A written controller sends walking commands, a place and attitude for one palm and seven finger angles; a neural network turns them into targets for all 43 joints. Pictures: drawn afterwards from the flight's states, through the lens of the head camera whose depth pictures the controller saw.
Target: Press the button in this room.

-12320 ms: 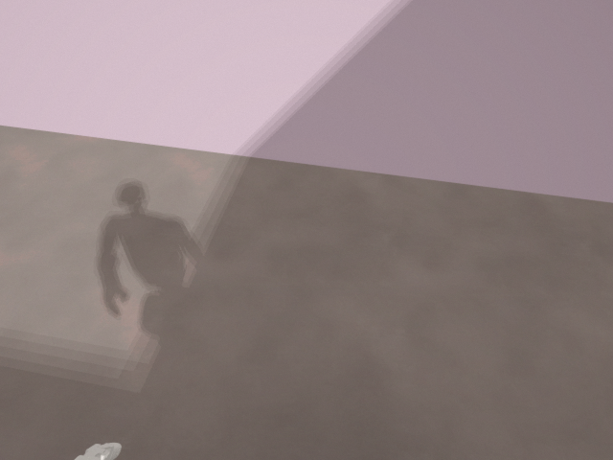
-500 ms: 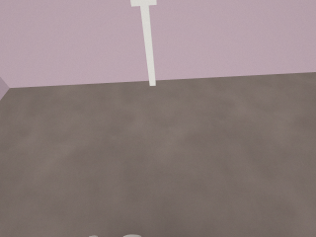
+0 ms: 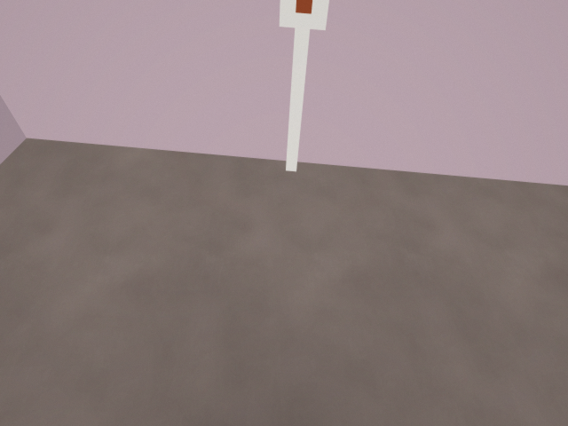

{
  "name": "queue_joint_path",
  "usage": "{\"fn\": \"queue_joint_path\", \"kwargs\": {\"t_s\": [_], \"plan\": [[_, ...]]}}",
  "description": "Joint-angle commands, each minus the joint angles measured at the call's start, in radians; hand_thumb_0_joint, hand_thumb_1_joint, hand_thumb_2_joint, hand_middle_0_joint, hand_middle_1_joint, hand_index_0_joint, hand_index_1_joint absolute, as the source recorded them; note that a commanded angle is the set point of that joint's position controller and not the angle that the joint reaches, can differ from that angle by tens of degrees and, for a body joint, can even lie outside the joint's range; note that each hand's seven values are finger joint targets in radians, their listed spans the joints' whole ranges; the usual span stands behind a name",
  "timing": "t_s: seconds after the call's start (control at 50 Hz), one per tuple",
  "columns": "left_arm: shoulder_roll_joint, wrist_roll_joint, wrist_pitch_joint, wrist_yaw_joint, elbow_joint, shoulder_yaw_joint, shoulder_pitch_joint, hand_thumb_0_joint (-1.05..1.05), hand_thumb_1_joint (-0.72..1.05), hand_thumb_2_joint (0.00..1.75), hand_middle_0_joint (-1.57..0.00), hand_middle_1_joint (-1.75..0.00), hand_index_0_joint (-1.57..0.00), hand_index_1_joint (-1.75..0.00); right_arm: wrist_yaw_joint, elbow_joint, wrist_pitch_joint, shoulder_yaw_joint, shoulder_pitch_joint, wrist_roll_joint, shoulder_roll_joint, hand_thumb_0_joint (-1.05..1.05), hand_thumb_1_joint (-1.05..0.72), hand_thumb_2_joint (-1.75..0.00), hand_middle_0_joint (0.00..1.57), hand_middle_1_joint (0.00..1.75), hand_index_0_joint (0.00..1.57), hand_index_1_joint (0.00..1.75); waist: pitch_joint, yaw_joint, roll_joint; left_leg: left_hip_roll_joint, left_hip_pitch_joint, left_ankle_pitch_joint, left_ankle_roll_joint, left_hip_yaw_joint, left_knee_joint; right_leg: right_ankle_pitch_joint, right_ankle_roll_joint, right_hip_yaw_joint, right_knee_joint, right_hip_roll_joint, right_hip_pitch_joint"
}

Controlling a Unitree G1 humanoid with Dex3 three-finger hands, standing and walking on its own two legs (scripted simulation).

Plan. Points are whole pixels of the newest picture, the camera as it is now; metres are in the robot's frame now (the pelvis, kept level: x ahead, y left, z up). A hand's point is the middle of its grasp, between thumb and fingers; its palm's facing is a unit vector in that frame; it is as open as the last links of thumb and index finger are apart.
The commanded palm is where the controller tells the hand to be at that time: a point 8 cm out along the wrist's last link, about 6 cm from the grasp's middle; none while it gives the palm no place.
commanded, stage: turn or walk to find it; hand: left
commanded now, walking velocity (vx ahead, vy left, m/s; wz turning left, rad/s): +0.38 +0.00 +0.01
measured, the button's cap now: (304, 3) +1.46 +0.04 +0.07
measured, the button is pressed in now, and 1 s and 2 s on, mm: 0 0 0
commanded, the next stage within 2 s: stand and wait in 0.34 s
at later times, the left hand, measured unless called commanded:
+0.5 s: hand (224, 352) +0.27 +0.13 -0.16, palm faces +0.06 -0.97 -0.24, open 7.1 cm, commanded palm none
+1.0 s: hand (225, 344) +0.29 +0.13 -0.18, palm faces +0.06 -0.98 -0.18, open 7.4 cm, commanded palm none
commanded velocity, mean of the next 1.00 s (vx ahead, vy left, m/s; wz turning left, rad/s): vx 0.12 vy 0.00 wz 0.02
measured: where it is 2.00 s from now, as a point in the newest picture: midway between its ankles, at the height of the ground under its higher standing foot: (295, 417)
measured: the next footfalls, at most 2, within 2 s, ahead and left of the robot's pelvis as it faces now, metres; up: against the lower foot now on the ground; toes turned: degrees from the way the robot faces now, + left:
right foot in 0.28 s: +0.32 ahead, -0.17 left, +0.00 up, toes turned -6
left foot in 0.68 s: +0.38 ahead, +0.08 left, +0.00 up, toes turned +10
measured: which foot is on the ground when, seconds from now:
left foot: down 0.00-0.28, up 0.30-0.66, down 0.68-1.00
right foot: up 0.00-0.26, down 0.28-1.00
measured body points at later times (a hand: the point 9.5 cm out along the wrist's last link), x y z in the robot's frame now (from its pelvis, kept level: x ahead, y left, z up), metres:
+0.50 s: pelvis +0.20 -0.06 +0.00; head +0.23 -0.08 +0.44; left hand +0.27 +0.18 -0.14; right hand +0.22 -0.30 -0.17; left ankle +0.21 +0.08 -0.67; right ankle +0.23 -0.15 -0.74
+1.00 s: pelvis +0.31 -0.03 +0.00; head +0.31 -0.04 +0.45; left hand +0.29 +0.18 -0.16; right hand +0.39 -0.25 -0.16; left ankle +0.34 +0.07 -0.74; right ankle +0.28 -0.16 -0.74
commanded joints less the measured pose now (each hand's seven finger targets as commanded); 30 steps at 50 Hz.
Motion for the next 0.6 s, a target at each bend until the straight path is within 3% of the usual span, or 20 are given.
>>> {"fn": "queue_joint_path", "kwargs": {"t_s": [0.0, 0.08, 0.14, 0.16, 0.18, 0.2, 0.22, 0.24, 0.26, 0.28, 0.3, 0.32, 0.36, 0.4, 0.44, 0.48, 0.52, 0.56, 0.58], "plan": [[0.039, -0.002, -0.038, -0.008, -0.132, 0.012, -0.139, 0.00, 0.90, 0.90, -0.20, -0.30, -0.20, -0.30, -0.011, 0.023, -0.016, -0.023, 0.127, 0.003, -0.132, 0.00, -0.90, -0.90, 0.20, 0.30, 0.20, 0.30, 0.123, -0.034, 0.130, 0.257, 0.026, 0.106, 0.138, -0.209, -0.295, 0.120, 0.023, 0.031, 0.047, -0.056, -0.260], [0.036, -0.008, -0.036, -0.014, -0.187, 0.013, -0.255, 0.00, 0.90, 0.90, -0.20, -0.30, -0.20, -0.30, -0.013, 0.051, -0.022, -0.024, 0.168, 0.000, -0.133, 0.00, -0.90, -0.90, 0.20, 0.30, 0.20, 0.30, 0.148, -0.041, 0.143, 0.243, 0.028, 0.226, 0.145, -0.150, -0.281, 0.157, 0.028, 0.007, -0.132, -0.055, -0.246], [0.039, -0.011, -0.040, -0.017, -0.209, 0.015, -0.315, 0.00, 0.90, 0.90, -0.20, -0.30, -0.20, -0.30, -0.012, 0.064, -0.019, -0.028, 0.180, -0.006, -0.142, 0.00, -0.90, -0.90, 0.20, 0.30, 0.20, 0.30, 0.155, -0.048, 0.167, 0.238, -0.002, 0.292, 0.132, -0.119, -0.244, 0.170, 0.012, -0.030, -0.277, -0.024, -0.136], [0.045, -0.012, -0.042, -0.016, -0.210, 0.017, -0.307, 0.00, 0.90, 0.90, -0.20, -0.30, -0.20, -0.30, -0.011, 0.070, -0.018, -0.032, 0.175, -0.010, -0.148, 0.00, -0.90, -0.90, 0.20, 0.30, 0.20, 0.30, 0.145, -0.039, 0.174, 0.242, -0.003, 0.314, 0.127, -0.122, -0.219, 0.159, 0.002, -0.039, -0.303, -0.010, -0.086], [0.051, -0.010, -0.046, -0.016, -0.205, 0.021, -0.285, 0.00, 0.90, 0.90, -0.20, -0.30, -0.20, -0.30, -0.012, 0.072, -0.016, -0.034, 0.170, -0.009, -0.156, 0.00, -0.90, -0.90, 0.20, 0.30, 0.20, 0.30, 0.125, -0.023, 0.164, 0.244, -0.013, 0.373, 0.119, -0.117, -0.177, 0.156, -0.010, -0.047, -0.329, 0.007, -0.017], [0.069, -0.008, -0.051, -0.015, -0.185, 0.027, -0.208, 0.00, 0.90, 0.90, -0.20, -0.30, -0.20, -0.30, -0.012, 0.072, -0.014, -0.036, 0.153, -0.006, -0.167, 0.00, -0.90, -0.90, 0.20, 0.30, 0.20, 0.30, 0.083, 0.022, 0.135, 0.229, -0.017, 0.482, 0.103, -0.093, -0.074, 0.162, -0.023, -0.066, -0.366, 0.034, 0.093], [0.100, -0.004, -0.063, -0.011, -0.137, 0.035, -0.062, 0.00, 0.90, 0.90, -0.20, -0.30, -0.20, -0.30, -0.010, 0.071, -0.012, -0.035, 0.149, -0.002, -0.169, 0.00, -0.90, -0.90, 0.20, 0.30, 0.20, 0.30, 0.000, 0.085, 0.088, 0.176, -0.058, 0.548, 0.071, -0.057, 0.123, 0.191, -0.034, -0.079, -0.434, 0.067, 0.295], [0.183, 0.005, -0.078, 0.000, -0.084, 0.057, 0.127, 0.00, 0.90, 0.90, -0.20, -0.30, -0.20, -0.30, 0.000, 0.066, -0.014, -0.034, 0.156, 0.006, -0.143, 0.00, -0.90, -0.90, 0.20, 0.30, 0.20, 0.30, -0.125, 0.166, -0.057, 0.105, -0.208, 0.383, 0.038, -0.022, 0.420, 0.154, -0.065, 0.050, -0.485, -0.044, 0.547], [0.307, 0.000, -0.085, 0.017, -0.056, 0.083, 0.224, 0.00, 0.90, 0.90, -0.20, -0.30, -0.20, -0.30, 0.006, 0.026, -0.013, -0.019, 0.195, 0.017, -0.061, 0.00, -0.90, -0.90, 0.20, 0.30, 0.20, 0.30, -0.215, 0.158, -0.339, -0.041, -0.472, -0.222, 0.002, -0.029, 0.768, 0.167, -0.154, 0.515, -0.643, -0.349, 0.692], [0.319, -0.019, -0.079, 0.022, -0.075, 0.083, 0.142, 0.00, 0.90, 0.90, -0.20, -0.30, -0.20, -0.30, 0.003, 0.007, -0.001, -0.019, 0.152, 0.026, -0.081, 0.00, -0.90, -0.90, 0.20, 0.30, 0.20, 0.30, -0.187, 0.131, -0.256, 0.007, -0.497, -0.242, 0.024, -0.159, 0.924, -0.049, -0.201, 0.633, -0.766, -0.413, 0.560], [0.270, -0.016, -0.077, 0.022, -0.113, 0.070, 0.021, 0.00, 0.90, 0.90, -0.20, -0.30, -0.20, -0.30, 0.008, 0.000, -0.001, -0.026, 0.082, 0.019, -0.075, 0.00, -0.90, -0.90, 0.20, 0.30, 0.20, 0.30, -0.079, 0.103, -0.142, 0.046, -0.555, -0.137, 0.025, -0.175, 0.988, -0.197, -0.195, 0.580, -0.803, -0.378, 0.435], [0.212, -0.016, -0.079, 0.026, -0.135, 0.054, -0.062, 0.00, 0.90, 0.90, -0.20, -0.30, -0.20, -0.30, 0.011, -0.007, 0.000, -0.026, 0.048, 0.008, -0.074, 0.00, -0.90, -0.90, 0.20, 0.30, 0.20, 0.30, -0.002, 0.067, -0.076, 0.089, -0.558, -0.050, 0.024, -0.181, 0.966, -0.172, -0.172, 0.483, -0.796, -0.342, 0.311], [0.126, -0.011, -0.087, 0.034, -0.153, 0.024, -0.167, 0.00, 0.90, 0.90, -0.20, -0.30, -0.20, -0.30, 0.012, 0.020, 0.020, -0.018, 0.101, -0.002, -0.041, 0.00, -0.90, -0.90, 0.20, 0.30, 0.20, 0.30, 0.029, -0.013, -0.049, 0.118, -0.446, 0.016, -0.001, -0.167, 0.848, 0.052, -0.140, 0.256, -0.799, -0.271, 0.152], [0.104, -0.008, -0.092, 0.036, -0.147, 0.012, -0.182, 0.00, 0.90, 0.90, -0.20, -0.30, -0.20, -0.30, 0.012, 0.036, 0.041, -0.009, 0.152, -0.005, -0.019, 0.00, -0.90, -0.90, 0.20, 0.30, 0.20, 0.30, 0.009, -0.052, -0.074, 0.108, -0.377, 0.012, -0.030, -0.125, 0.717, 0.299, -0.128, 0.108, -0.778, -0.219, 0.106], [0.096, -0.010, -0.093, 0.036, -0.139, 0.004, -0.175, 0.00, 0.90, 0.90, -0.20, -0.30, -0.20, -0.30, 0.012, 0.027, 0.049, 0.000, 0.151, -0.001, -0.007, 0.00, -0.90, -0.90, 0.20, 0.30, 0.20, 0.30, 0.004, -0.062, -0.099, 0.093, -0.341, 0.021, -0.047, -0.090, 0.591, 0.465, -0.134, 0.043, -0.756, -0.185, 0.109], [0.099, -0.010, -0.091, 0.039, -0.135, 0.006, -0.160, 0.00, 0.90, 0.90, -0.20, -0.30, -0.20, -0.30, 0.015, 0.010, 0.048, 0.006, 0.118, 0.002, 0.004, 0.00, -0.90, -0.90, 0.20, 0.30, 0.20, 0.30, 0.005, -0.054, -0.101, 0.082, -0.331, 0.054, -0.054, -0.065, 0.466, 0.545, -0.141, 0.012, -0.735, -0.169, 0.147], [0.104, -0.012, -0.087, 0.038, -0.117, 0.002, -0.126, 0.00, 0.90, 0.90, -0.20, -0.30, -0.20, -0.30, 0.017, -0.010, 0.041, 0.009, 0.044, 0.004, -0.004, 0.00, -0.90, -0.90, 0.20, 0.30, 0.20, 0.30, 0.008, -0.027, -0.104, 0.064, -0.313, 0.075, -0.056, -0.049, 0.360, 0.579, -0.143, 0.024, -0.721, -0.163, 0.189], [0.114, -0.010, -0.082, 0.041, -0.098, 0.003, -0.112, 0.00, 0.90, 0.90, -0.20, -0.30, -0.20, -0.30, 0.016, -0.017, 0.034, 0.009, 0.005, 0.005, -0.011, 0.00, -0.90, -0.90, 0.20, 0.30, 0.20, 0.30, 0.000, -0.015, -0.110, 0.055, -0.273, 0.098, -0.054, -0.051, 0.262, 0.582, -0.140, 0.034, -0.692, -0.165, 0.231], [0.115, -0.013, -0.077, 0.044, -0.097, 0.004, -0.116, 0.00, 0.90, 0.90, -0.20, -0.30, -0.20, -0.30, 0.014, -0.015, 0.030, 0.011, -0.001, 0.005, -0.016, 0.00, -0.90, -0.90, 0.20, 0.30, 0.20, 0.30, 0.003, -0.021, -0.100, 0.053, -0.231, 0.133, -0.053, -0.054, 0.206, 0.563, -0.132, 0.034, -0.675, -0.160, 0.229]]}}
